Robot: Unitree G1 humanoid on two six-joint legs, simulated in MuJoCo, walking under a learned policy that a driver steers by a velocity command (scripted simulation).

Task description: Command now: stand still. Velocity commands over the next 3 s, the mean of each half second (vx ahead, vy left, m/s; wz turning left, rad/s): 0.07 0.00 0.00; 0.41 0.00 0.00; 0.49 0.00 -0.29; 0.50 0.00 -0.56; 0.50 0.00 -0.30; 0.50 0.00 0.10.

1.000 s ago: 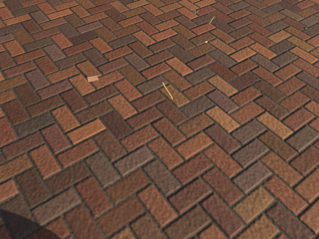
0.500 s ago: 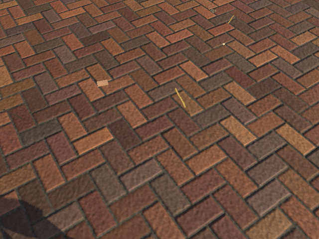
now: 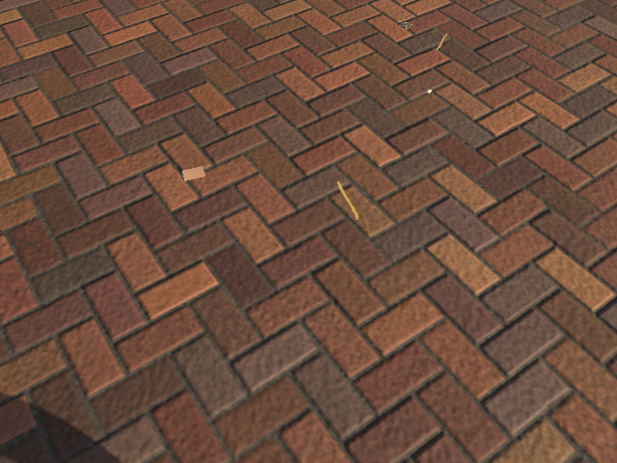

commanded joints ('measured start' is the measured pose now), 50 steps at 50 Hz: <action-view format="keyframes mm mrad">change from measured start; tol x32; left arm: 1 32 91 17 -17 -1 -2 5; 50 331 157 32 11 -7 -79 -15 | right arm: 1 87 -92 -16 -7 0 0 -3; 23 209 -179 -51 8 33 -47 -8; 50 -448 -135 -18 -317 33 -82 87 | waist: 1 2 9 -17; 50 51 -75 109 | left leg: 1 -84 41 -37 -91 227 19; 26 -6 342 -449 -281 -274 241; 30 -339 89 -71 137 197 77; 33 -714 35 -111 840 -120 66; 50 -493 53 33 37 351 72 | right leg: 1 112 -52 55 -45 241 -42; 15 109 -52 60 -64 181 -36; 20 -70 -27 61 -28 -471 -73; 26 -291 -47 -5 247 -236 -85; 29 165 19 -63 16 -76 -84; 32 490 -410 746 -322 -138 -298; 50 358 -265 60 -352 434 -134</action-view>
